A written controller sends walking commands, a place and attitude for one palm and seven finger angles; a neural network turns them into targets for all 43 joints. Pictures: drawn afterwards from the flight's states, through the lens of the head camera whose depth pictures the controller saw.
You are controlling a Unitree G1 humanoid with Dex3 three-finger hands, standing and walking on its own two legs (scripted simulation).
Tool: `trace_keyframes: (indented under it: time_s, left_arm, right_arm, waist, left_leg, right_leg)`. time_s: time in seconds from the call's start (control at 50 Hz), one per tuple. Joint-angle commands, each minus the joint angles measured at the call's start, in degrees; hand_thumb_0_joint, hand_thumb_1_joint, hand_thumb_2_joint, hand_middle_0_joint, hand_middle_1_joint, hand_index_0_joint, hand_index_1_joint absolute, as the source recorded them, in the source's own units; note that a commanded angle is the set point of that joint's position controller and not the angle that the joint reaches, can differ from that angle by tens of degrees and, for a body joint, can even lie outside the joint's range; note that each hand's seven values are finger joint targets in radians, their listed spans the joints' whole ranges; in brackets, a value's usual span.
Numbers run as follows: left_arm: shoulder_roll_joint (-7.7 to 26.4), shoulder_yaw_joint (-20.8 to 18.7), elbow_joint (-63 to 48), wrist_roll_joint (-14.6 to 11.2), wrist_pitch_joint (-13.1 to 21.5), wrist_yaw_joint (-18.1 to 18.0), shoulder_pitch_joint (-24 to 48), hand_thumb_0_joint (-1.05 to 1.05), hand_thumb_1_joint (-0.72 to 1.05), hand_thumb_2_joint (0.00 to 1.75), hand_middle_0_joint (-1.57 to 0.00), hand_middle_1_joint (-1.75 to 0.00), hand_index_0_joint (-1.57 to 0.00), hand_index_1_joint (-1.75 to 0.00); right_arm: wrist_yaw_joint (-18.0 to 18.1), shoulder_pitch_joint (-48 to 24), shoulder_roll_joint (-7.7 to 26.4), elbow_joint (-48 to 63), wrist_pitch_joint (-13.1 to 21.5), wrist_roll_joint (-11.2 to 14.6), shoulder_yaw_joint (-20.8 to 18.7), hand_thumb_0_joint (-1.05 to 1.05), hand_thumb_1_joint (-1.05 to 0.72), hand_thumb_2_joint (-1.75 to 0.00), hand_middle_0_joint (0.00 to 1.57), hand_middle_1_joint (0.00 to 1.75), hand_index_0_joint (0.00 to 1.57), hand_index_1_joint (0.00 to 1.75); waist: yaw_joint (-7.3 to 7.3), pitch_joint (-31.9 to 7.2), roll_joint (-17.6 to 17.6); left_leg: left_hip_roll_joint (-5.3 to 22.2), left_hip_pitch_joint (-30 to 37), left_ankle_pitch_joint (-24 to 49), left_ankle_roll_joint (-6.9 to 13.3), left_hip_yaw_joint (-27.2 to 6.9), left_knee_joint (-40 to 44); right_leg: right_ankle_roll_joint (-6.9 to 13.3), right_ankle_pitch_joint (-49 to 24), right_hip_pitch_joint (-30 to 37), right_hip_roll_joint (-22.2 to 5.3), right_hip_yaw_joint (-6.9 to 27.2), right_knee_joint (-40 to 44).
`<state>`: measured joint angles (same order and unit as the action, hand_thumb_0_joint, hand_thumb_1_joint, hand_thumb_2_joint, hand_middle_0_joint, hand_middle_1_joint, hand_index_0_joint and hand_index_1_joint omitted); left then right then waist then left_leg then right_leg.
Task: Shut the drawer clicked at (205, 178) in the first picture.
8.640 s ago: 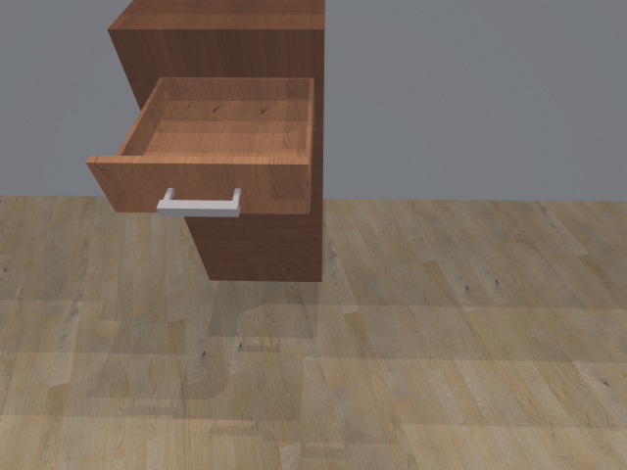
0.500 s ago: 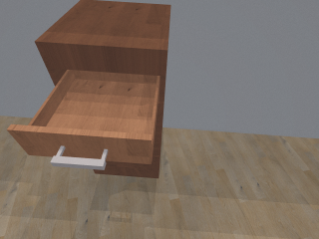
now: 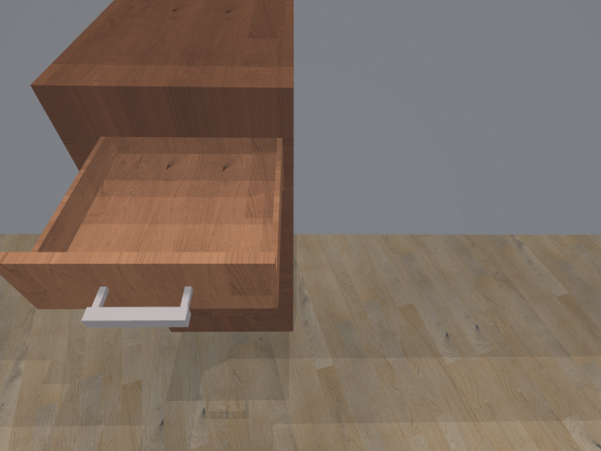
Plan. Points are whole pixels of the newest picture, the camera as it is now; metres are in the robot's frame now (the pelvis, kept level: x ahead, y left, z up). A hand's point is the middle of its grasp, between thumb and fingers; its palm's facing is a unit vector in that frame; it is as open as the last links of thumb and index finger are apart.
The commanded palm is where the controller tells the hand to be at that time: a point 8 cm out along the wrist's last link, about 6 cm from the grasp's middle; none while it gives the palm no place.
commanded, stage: come to a stop and stand still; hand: left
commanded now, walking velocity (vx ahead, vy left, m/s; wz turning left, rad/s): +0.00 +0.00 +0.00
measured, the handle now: (141, 305) +0.31 +0.24 +0.00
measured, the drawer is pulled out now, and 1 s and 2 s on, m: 0.29 0.29 0.29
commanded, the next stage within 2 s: look again from close up in 0.62 s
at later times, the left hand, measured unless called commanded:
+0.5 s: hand out of the picture -0.05 +0.11 -0.17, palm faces +0.05 -0.99 -0.14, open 7.3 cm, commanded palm none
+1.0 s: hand out of the picture -0.04 +0.11 -0.17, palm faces +0.06 -0.99 -0.13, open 7.4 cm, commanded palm none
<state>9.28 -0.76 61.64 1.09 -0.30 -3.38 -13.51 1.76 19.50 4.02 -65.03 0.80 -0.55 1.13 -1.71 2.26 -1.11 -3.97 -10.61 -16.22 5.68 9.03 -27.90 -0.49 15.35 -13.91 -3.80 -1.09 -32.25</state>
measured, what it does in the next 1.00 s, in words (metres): stands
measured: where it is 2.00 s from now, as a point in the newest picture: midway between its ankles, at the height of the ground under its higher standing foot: outside the picture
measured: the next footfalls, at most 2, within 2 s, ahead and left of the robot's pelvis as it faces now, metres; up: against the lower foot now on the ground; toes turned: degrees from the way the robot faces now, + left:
none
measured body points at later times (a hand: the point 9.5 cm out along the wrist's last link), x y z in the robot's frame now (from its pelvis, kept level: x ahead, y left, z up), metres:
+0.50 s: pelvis -0.02 -0.04 +0.01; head -0.03 -0.03 +0.46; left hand -0.05 +0.16 -0.16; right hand -0.02 -0.26 -0.15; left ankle -0.01 +0.05 -0.73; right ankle +0.01 -0.14 -0.73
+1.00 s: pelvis -0.02 -0.03 +0.01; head -0.02 -0.02 +0.46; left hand -0.04 +0.17 -0.16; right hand -0.05 -0.23 -0.15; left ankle -0.01 +0.05 -0.73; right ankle +0.01 -0.14 -0.73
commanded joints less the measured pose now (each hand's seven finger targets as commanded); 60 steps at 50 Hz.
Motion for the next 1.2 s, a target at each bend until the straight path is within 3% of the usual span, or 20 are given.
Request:
trace_keyframes:
  time_s: [0.0, 0.02, 0.04, 0.12, 0.16, 0.34, 0.42, 0.44, 0.52, 0.54, 0.66, 0.9, 1.18]
  left_arm:
    - [3.9, 0.9, -1.5, -0.7, 1.1, 0.4, -5.1, 0.0, 0.9, 0.9, -0.2, -0.3, -0.2, -0.3]
    - [3.4, 0.7, -1.9, -0.3, 1.2, 0.4, -5.3, 0.0, 0.9, 0.9, -0.2, -0.3, -0.2, -0.3]
    - [3.7, 0.8, -2.3, -0.2, 1.2, 0.4, -5.3, 0.0, 0.9, 0.9, -0.2, -0.3, -0.2, -0.3]
    - [3.4, 1.1, -2.3, -0.3, 1.7, 0.5, -5.6, 0.0, 0.9, 0.9, -0.2, -0.3, -0.2, -0.3]
    - [3.4, 1.2, -2.2, -0.2, 2.0, 0.6, -6.0, 0.0, 0.9, 0.9, -0.2, -0.3, -0.2, -0.3]
    - [3.3, 1.2, -1.4, -0.3, 2.7, 0.8, -8.8, 0.0, 0.9, 0.9, -0.2, -0.3, -0.2, -0.3]
    - [2.9, 1.2, -1.0, -0.3, 2.8, 0.9, -9.8, 0.0, 0.9, 0.9, -0.2, -0.3, -0.2, -0.3]
    - [3.0, 1.1, -0.9, -0.3, 2.8, 0.8, -9.9, 0.0, 0.9, 0.9, -0.2, -0.3, -0.2, -0.3]
    - [2.3, 1.1, -0.5, -0.4, 2.8, 0.8, -10.7, 0.0, 0.9, 0.9, -0.2, -0.3, -0.2, -0.3]
    - [2.2, 1.0, -0.5, -0.3, 2.8, 0.8, -11.0, 0.0, 0.9, 0.9, -0.2, -0.3, -0.2, -0.3]
    - [1.5, 1.0, -0.2, -0.4, 2.7, 0.7, -11.7, 0.0, 0.9, 0.9, -0.2, -0.3, -0.2, -0.3]
    - [0.3, 0.8, 0.2, -0.4, 2.6, 0.6, -12.4, 0.0, 0.9, 0.9, -0.2, -0.3, -0.2, -0.3]
    - [-0.3, 0.9, 0.7, -0.2, 2.4, 0.6, -12.7, 0.0, 0.9, 0.9, -0.2, -0.3, -0.2, -0.3]
  right_arm:
    - [0.2, 2.3, 8.1, 4.9, 1.2, -0.3, -1.3, 0.0, -0.9, -0.9, 0.2, 0.3, 0.2, 0.3]
    - [0.0, 1.1, 8.5, 4.6, 0.9, -0.4, -1.6, 0.0, -0.9, -0.9, 0.2, 0.3, 0.2, 0.3]
    - [-0.1, 1.8, 8.9, 4.8, 0.7, -0.4, -1.6, 0.0, -0.9, -0.9, 0.2, 0.3, 0.2, 0.3]
    - [-0.5, 1.4, 8.8, 4.9, 0.2, -0.2, -1.6, 0.0, -0.9, -0.9, 0.2, 0.3, 0.2, 0.3]
    - [-0.8, 1.4, 8.8, 4.8, 0.1, -0.2, -1.4, 0.0, -0.9, -0.9, 0.2, 0.3, 0.2, 0.3]
    - [-0.9, 1.4, 9.0, 3.5, 0.0, 0.1, -1.2, 0.0, -0.9, -0.9, 0.2, 0.3, 0.2, 0.3]
    - [-0.8, 1.1, 8.8, 2.7, 0.0, 0.0, -1.1, 0.0, -0.9, -0.9, 0.2, 0.3, 0.2, 0.3]
    - [-0.8, 1.5, 8.5, 2.5, -0.1, 0.1, -1.1, 0.0, -0.9, -0.9, 0.2, 0.3, 0.2, 0.3]
    - [-0.7, 1.9, 8.0, 1.5, 0.0, 0.0, -1.0, 0.0, -0.9, -0.9, 0.2, 0.3, 0.2, 0.3]
    - [-0.7, 2.2, 7.8, 1.4, 0.0, 0.1, -1.0, 0.0, -0.9, -0.9, 0.2, 0.3, 0.2, 0.3]
    - [-0.6, 3.2, 7.2, 0.3, 0.1, 0.0, -0.9, 0.0, -0.9, -0.9, 0.2, 0.3, 0.2, 0.3]
    - [-0.4, 4.2, 6.3, -0.6, 0.5, 0.0, -0.9, 0.0, -0.9, -0.9, 0.2, 0.3, 0.2, 0.3]
    - [-0.1, 3.2, 6.9, -0.5, 0.9, 0.1, -0.9, 0.0, -0.9, -0.9, 0.2, 0.3, 0.2, 0.3]
  waist:
    - [0.81, -3.7, 2.2]
    - [1.19, -3.3, 3.9]
    - [0.8, -2.9, 1.1]
    - [0.34, 3.6, 1.1]
    - [0.23, 5.3, -0.2]
    - [0.22, 4.1, -0.9]
    - [0.41, 4.4, 1.1]
    - [0.45, 4.1, -0.4]
    - [0.79, 4.3, 1.0]
    - [0.85, 4.0, -0.5]
    - [1.23, 4.8, -0.6]
    - [1.61, 4.3, 1.8]
    - [1.6, 3.8, 1.4]
  left_leg:
    - [10.1, -3.6, 7.3, -4.1, -12.0, 4.7]
    - [10.9, -3.3, 7.5, -3.2, -12.8, 5.0]
    - [11.5, -4.1, 6.8, -2.7, -12.8, 4.6]
    - [9.8, -5.7, -3.2, -2.9, -11.7, 6.2]
    - [9.5, -5.4, -3.1, -3.0, -11.5, 6.7]
    - [8.9, -1.7, -0.6, -3.5, -9.9, 7.1]
    - [8.6, -1.8, -0.6, -3.8, -9.6, 7.0]
    - [8.9, -1.8, -1.2, -3.7, -9.8, 7.4]
    - [8.8, -2.9, -1.1, -3.8, -9.7, 7.7]
    - [9.0, -2.8, -1.2, -3.8, -9.9, 7.8]
    - [8.9, -4.5, -1.6, -3.8, -9.9, 8.1]
    - [9.6, -5.7, -1.1, -3.4, -11.0, 10.0]
    - [10.2, -3.2, 2.7, -2.9, -11.3, 10.8]
  right_leg:
    - [3.7, -5.7, 2.5, -3.5, 3.2, 4.2]
    - [3.4, -5.0, 1.1, -2.1, 2.9, 3.5]
    - [3.2, -4.9, 2.1, -1.3, 2.3, 3.8]
    - [3.9, -0.4, -2.2, -2.3, 4.8, 8.4]
    - [3.9, 0.7, -3.6, -2.3, 5.1, 10.1]
    - [3.6, 2.9, -3.7, -2.9, 5.9, 14.7]
    - [3.6, 4.2, -4.0, -3.0, 6.4, 15.8]
    - [3.4, 4.3, -3.5, -2.8, 5.7, 15.9]
    - [3.4, 3.8, -2.7, -2.9, 5.6, 15.8]
    - [3.3, 3.5, -2.3, -2.6, 5.3, 15.9]
    - [3.2, 3.9, -1.8, -2.7, 4.9, 15.6]
    - [3.3, -1.8, 0.9, -2.3, 3.2, 13.0]
    - [2.7, -7.0, 1.9, -2.2, 2.1, 11.4]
